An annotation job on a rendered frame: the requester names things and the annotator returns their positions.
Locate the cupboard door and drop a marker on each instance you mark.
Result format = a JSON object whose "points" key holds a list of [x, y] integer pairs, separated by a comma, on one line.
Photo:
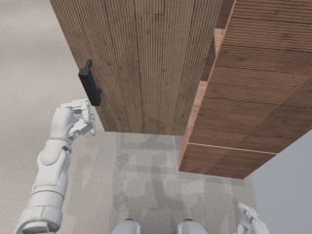
{"points": [[147, 56]]}

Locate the robot left thigh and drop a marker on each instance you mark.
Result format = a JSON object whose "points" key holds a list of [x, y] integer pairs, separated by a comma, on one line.
{"points": [[127, 227]]}

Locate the left robot hand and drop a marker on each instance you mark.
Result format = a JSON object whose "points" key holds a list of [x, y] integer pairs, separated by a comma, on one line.
{"points": [[66, 126]]}

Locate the left robot forearm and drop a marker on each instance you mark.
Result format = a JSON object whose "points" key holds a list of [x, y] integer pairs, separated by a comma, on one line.
{"points": [[43, 213]]}

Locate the robot right thigh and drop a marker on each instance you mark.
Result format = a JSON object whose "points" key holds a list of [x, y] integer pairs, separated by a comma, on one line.
{"points": [[190, 227]]}

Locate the right robot hand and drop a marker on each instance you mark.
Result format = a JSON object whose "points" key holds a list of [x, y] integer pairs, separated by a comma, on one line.
{"points": [[255, 226]]}

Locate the robot thigh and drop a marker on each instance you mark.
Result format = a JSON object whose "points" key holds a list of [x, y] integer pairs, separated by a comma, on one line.
{"points": [[190, 227], [127, 227]]}

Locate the handle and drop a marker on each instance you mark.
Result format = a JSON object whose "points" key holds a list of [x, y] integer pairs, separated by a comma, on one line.
{"points": [[88, 82]]}

